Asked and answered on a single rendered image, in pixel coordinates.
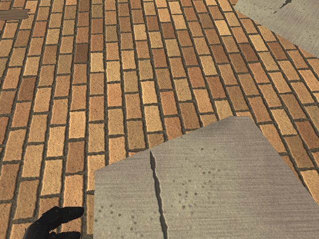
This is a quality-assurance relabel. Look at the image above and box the robot left hand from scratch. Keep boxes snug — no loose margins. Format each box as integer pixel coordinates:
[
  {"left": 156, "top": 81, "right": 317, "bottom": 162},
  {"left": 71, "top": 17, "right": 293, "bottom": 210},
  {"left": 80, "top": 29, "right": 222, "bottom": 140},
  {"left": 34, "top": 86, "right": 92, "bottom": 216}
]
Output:
[{"left": 22, "top": 206, "right": 85, "bottom": 239}]

